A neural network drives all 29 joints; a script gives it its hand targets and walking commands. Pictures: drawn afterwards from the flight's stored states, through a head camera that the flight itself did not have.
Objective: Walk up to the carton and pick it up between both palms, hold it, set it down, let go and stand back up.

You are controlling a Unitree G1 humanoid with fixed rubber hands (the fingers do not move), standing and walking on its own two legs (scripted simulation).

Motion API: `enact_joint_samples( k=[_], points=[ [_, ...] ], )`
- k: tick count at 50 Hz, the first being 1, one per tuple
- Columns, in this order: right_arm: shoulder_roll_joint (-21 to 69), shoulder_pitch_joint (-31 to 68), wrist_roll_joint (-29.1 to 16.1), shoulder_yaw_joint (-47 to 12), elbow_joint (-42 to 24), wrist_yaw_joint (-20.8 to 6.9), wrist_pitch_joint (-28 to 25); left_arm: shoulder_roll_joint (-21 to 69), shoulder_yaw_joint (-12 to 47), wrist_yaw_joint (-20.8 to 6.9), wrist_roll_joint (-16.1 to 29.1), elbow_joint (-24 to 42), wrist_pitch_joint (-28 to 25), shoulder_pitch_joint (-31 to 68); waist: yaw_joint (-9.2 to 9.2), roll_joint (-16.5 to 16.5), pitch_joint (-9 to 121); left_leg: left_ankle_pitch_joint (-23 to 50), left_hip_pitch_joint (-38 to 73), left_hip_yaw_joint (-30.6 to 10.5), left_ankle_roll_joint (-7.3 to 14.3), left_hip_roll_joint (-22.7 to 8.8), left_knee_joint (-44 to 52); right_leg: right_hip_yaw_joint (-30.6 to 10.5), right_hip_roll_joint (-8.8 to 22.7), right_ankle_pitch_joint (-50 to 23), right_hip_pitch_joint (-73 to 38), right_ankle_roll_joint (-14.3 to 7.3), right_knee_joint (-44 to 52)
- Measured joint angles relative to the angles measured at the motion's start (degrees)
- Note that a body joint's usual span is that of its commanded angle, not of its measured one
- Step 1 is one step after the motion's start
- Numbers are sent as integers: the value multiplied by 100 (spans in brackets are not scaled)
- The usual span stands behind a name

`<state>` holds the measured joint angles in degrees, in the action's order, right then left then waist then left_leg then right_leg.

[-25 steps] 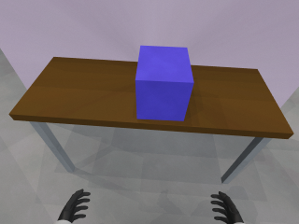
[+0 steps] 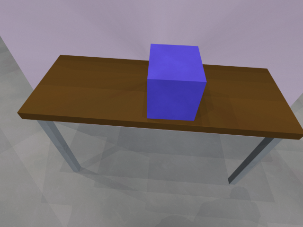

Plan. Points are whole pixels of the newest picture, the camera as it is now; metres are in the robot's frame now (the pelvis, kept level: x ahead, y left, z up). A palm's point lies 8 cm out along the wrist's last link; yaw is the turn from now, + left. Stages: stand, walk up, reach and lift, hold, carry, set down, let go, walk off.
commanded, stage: stand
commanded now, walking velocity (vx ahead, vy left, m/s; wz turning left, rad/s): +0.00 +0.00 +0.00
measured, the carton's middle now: (172, 82) +0.65 -0.08 -0.01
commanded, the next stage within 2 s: none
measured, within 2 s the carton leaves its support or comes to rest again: neither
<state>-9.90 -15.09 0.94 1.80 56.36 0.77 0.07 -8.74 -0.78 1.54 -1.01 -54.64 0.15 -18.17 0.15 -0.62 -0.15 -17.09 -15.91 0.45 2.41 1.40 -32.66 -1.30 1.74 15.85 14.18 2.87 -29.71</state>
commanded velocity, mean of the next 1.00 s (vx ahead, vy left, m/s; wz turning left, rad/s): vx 0.00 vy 0.00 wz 0.00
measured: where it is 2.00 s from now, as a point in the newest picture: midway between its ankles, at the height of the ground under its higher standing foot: outside the picture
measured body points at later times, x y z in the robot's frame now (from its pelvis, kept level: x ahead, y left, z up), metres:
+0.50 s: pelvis +0.00 +0.01 +0.00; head +0.00 +0.00 +0.45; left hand -0.03 +0.20 -0.16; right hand -0.01 -0.20 -0.16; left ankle +0.00 +0.09 -0.73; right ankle +0.00 -0.15 -0.73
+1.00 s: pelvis +0.00 +0.00 +0.01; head +0.02 +0.00 +0.46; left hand -0.04 +0.19 -0.16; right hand -0.02 -0.19 -0.16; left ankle +0.00 +0.09 -0.73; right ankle +0.00 -0.15 -0.73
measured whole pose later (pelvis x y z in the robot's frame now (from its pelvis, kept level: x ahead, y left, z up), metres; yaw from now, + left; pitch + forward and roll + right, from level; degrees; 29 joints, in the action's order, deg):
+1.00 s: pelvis +0.00 +0.00 +0.01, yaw +0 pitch -1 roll +0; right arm -5.5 -17.2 0.4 0.6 66.5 2.4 0.0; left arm -3.6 0.1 2.9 -1.0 -67.9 0.2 -19.0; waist 0.6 -0.4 -1.8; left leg -15.1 -11.8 1.1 2.9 2.5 -27.6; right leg -2.1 3.0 14.8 11.1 3.6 -26.6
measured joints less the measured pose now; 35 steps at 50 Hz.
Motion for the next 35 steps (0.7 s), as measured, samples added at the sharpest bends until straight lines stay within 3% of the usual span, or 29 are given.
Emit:
enact_joint_samples(
  k=[13, 35],
  points=[
    [62, -42, 8, 24, 721, 39, -35, 221, 30, 43, -27, -884, -66, -176, 24, 35, -94, 163, 274, 25, 64, 110, 349, -25, 115, -98, -230, 67, 244],
    [256, -266, -43, -29, 976, 145, 30, 546, 102, 156, -4, -1338, 32, -120, 114, -53, -213, 198, 356, 35, 55, 111, 396, -37, 122, -127, -296, 78, 268]
  ],
)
